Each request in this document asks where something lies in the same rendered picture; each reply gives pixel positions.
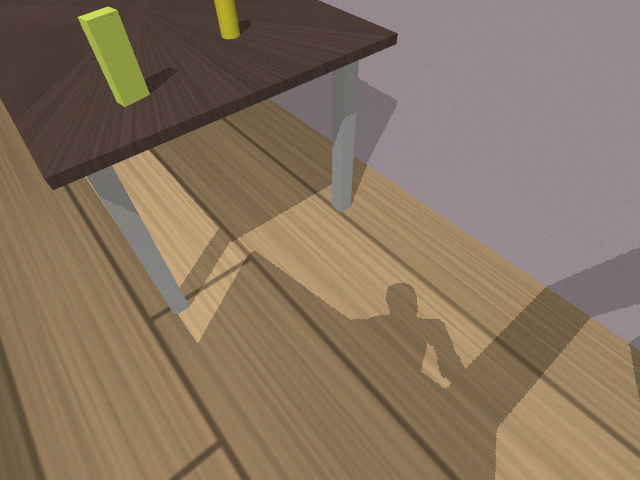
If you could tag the table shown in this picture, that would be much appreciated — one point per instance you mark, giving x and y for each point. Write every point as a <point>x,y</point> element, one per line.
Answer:
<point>62,105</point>

